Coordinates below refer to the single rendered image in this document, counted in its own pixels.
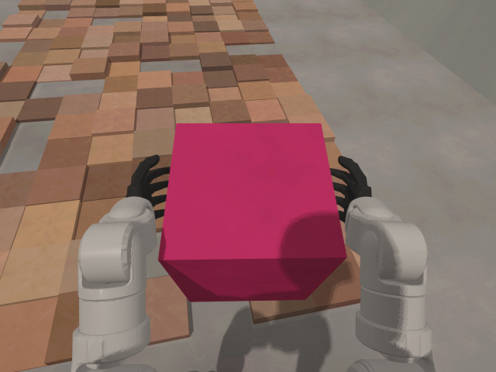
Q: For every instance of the robot right hand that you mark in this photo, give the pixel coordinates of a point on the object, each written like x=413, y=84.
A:
x=356, y=184

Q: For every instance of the robot right forearm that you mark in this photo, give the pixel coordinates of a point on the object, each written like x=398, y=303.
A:
x=393, y=278

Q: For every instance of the carton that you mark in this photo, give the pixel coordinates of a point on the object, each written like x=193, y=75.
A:
x=250, y=213

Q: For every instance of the robot left hand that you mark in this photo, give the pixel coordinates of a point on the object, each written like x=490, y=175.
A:
x=140, y=183

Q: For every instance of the robot left forearm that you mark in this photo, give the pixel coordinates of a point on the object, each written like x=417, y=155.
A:
x=113, y=324

